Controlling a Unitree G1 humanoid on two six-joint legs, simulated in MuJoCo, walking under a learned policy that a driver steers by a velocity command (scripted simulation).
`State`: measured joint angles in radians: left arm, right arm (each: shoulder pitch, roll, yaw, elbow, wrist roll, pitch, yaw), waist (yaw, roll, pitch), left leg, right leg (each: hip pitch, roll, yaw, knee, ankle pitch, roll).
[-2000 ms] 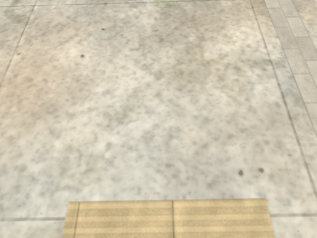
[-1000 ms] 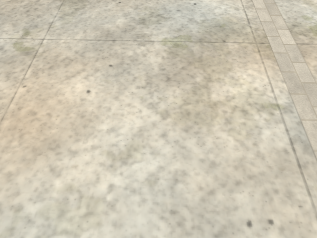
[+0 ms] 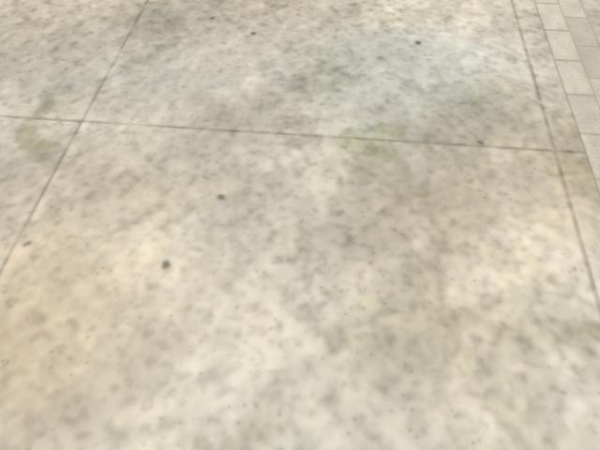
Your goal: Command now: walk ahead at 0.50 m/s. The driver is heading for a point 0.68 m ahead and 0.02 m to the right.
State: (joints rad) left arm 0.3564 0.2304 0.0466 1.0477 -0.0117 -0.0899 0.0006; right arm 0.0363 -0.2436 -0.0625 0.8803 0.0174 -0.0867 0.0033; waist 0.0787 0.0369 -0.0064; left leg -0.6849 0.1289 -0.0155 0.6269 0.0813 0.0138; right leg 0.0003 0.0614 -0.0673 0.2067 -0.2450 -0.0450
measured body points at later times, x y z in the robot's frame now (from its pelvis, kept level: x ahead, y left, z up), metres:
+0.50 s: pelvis +0.29 +0.05 +0.00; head +0.30 +0.06 +0.45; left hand +0.46 +0.30 -0.11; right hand +0.28 -0.21 -0.13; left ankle +0.23 +0.14 -0.74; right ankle +0.48 -0.13 -0.68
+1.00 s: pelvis +0.55 -0.01 +0.00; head +0.58 -0.02 +0.45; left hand +0.58 +0.25 -0.13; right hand +0.69 -0.27 -0.12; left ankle +0.68 +0.15 -0.69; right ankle +0.54 -0.10 -0.74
